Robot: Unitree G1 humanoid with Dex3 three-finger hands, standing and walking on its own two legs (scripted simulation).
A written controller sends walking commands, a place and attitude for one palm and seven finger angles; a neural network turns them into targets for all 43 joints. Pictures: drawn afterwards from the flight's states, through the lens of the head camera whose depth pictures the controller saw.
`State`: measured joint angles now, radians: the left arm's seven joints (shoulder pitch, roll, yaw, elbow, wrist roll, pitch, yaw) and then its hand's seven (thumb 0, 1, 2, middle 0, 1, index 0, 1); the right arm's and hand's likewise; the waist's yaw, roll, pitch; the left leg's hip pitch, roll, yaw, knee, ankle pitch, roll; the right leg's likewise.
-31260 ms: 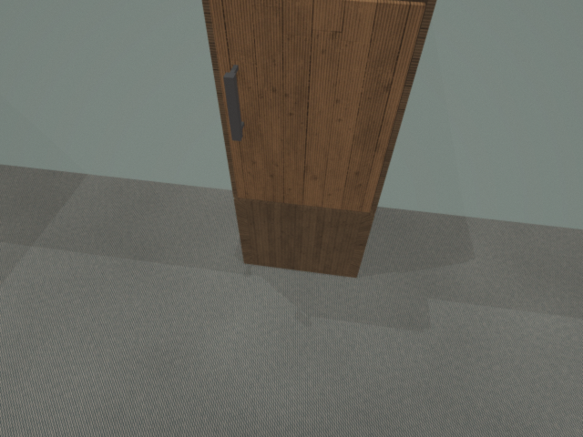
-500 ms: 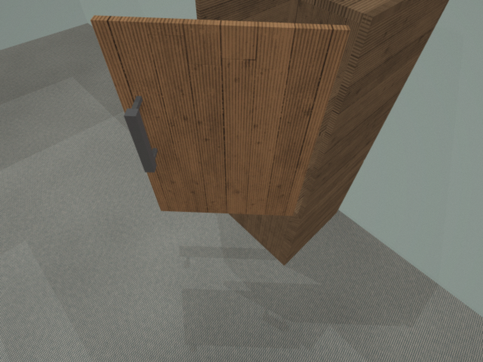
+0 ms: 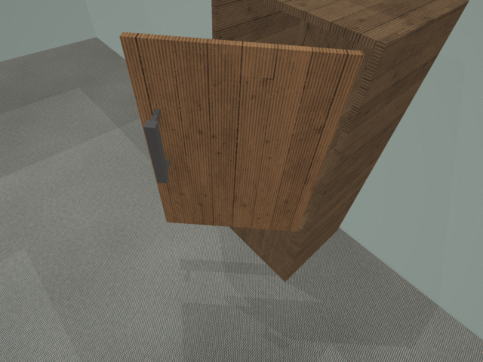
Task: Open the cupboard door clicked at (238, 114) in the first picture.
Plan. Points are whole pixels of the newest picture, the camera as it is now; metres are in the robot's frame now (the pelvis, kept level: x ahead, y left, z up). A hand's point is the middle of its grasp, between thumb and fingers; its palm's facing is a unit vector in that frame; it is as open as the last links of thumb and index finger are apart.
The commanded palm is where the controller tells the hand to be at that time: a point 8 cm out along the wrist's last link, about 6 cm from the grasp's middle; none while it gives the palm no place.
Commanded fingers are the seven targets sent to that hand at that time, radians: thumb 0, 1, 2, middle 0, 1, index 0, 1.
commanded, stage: come to a stop and stand still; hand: left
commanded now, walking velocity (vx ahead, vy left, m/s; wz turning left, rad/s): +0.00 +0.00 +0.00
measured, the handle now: (160, 147) +0.54 +0.23 +0.02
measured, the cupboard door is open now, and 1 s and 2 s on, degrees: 44 44 44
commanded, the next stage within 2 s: look again from close up in 0.76 s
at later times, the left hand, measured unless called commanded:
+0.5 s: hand out of the picture -0.03 +0.18 -0.18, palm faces +0.02 -0.98 -0.20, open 7.4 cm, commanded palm none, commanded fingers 0.00 0.90 0.90 -0.20 -0.30 -0.20 -0.30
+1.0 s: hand out of the picture -0.05 +0.16 -0.18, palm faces +0.04 -0.99 -0.16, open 7.4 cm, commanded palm none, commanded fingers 0.00 0.90 0.90 -0.20 -0.30 -0.20 -0.30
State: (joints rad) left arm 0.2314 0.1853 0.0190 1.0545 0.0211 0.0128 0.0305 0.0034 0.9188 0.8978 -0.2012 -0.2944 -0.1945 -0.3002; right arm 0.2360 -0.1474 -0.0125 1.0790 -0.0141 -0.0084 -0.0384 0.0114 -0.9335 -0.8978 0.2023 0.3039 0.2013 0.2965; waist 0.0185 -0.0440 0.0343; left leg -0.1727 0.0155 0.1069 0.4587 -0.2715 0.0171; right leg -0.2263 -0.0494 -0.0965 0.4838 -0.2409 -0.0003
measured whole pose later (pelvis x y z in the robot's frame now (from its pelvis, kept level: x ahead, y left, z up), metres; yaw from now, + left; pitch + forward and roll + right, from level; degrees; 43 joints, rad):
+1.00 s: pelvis -0.04 +0.00 +0.00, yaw +1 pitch -2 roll +0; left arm 0.33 0.13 0.00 1.09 0.02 -0.01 0.03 0.01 0.91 0.90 -0.20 -0.29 -0.19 -0.30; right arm 0.33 -0.12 0.00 1.11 -0.01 -0.01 -0.02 0.00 -0.91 -0.90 0.20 0.30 0.20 0.30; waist 0.00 -0.02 0.02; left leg -0.21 0.01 0.10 0.45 -0.21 0.03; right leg -0.25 -0.06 -0.10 0.46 -0.17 0.00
